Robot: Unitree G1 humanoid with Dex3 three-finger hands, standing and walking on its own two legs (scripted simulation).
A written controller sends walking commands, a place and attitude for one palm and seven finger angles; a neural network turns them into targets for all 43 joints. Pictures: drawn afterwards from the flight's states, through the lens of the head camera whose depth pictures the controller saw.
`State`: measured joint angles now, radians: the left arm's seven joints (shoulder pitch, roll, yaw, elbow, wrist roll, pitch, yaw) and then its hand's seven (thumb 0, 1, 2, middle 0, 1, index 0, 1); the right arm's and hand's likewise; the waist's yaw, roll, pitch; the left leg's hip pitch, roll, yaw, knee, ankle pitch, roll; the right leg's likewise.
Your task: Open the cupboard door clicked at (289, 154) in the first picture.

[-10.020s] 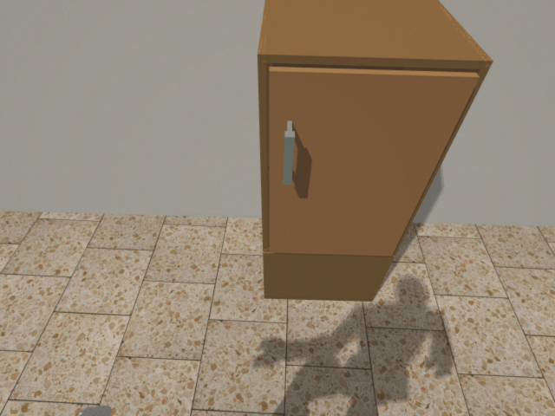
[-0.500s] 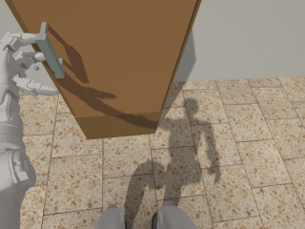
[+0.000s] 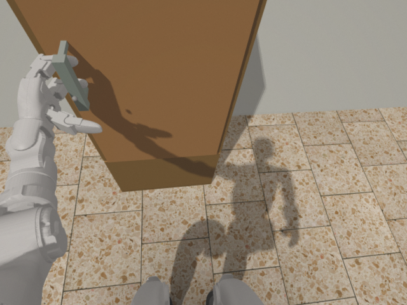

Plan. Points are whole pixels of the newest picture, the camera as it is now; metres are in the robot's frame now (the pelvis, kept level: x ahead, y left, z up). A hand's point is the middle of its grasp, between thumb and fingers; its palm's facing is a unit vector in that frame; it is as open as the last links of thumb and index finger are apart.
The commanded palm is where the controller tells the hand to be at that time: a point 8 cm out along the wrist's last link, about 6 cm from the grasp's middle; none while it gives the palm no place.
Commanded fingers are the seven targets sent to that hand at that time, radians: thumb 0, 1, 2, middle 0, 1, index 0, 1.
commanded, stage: slide the fingers in behind the handle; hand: left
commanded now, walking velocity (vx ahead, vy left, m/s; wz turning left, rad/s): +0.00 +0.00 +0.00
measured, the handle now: (74, 78) +0.54 +0.23 +0.08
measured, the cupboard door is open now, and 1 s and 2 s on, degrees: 0 0 15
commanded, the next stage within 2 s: close the thumb around the handle in 0.62 s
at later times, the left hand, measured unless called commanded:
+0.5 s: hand (77, 98) +0.49 +0.22 +0.08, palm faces +0.06 -1.00 +0.00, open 14.0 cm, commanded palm +0.47 +0.25 +0.07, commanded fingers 0.00 -0.50 0.30 -0.30 -1.20 -0.30 -1.20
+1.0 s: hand (84, 98) +0.49 +0.20 +0.07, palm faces +0.06 -1.00 -0.01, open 11.8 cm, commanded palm +0.47 +0.25 +0.07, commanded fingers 0.00 0.34 0.66 -0.36 -1.29 -0.36 -1.29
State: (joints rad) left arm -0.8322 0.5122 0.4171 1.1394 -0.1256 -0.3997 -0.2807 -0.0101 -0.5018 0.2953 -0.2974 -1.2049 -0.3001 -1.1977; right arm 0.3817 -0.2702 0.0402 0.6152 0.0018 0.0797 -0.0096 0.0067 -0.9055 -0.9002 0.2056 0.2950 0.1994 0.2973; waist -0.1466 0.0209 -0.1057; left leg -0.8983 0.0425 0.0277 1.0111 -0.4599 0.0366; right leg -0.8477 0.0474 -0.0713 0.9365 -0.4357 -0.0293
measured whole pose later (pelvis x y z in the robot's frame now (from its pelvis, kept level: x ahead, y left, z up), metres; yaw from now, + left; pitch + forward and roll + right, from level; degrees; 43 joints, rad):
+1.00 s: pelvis +0.00 +0.00 +0.00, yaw +0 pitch +20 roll -3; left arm -0.85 0.48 0.39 1.16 -0.10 -0.41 -0.22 -0.01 -0.16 0.44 -0.32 -1.24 -0.33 -1.23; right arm 0.39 -0.26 0.04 0.62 0.00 0.07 0.00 0.01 -0.91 -0.90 0.21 0.30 0.20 0.30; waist -0.15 0.02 -0.11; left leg -0.90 0.04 0.03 1.02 -0.46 0.04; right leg -0.86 0.04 -0.06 0.95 -0.44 -0.02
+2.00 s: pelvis +0.02 +0.00 +0.02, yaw +0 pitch +16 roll -2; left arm -0.35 0.21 0.25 0.60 -0.22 -0.35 -0.08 0.01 0.72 0.75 -0.37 -1.35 -0.38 -1.35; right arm 0.35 -0.25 0.00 0.56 0.02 0.05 0.02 0.01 -0.91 -0.90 0.20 0.29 0.20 0.30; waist -0.06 0.03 -0.14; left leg -0.74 0.03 0.05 0.92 -0.45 0.04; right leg -0.71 0.04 -0.04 0.87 -0.44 -0.02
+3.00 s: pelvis +0.00 -0.06 +0.01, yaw +5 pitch +9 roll +2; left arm 0.15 -0.09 -0.18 0.10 0.06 -0.24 0.54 0.01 -0.06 0.48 -0.33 -1.25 -0.34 -1.25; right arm 0.21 -0.21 0.00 0.58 -0.06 0.00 -0.01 0.02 -0.91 -0.90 0.20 0.29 0.20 0.30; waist -0.01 0.03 -0.12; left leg -0.64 0.01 -0.03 0.88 -0.41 -0.04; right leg -0.61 0.02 -0.13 0.91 -0.47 -0.11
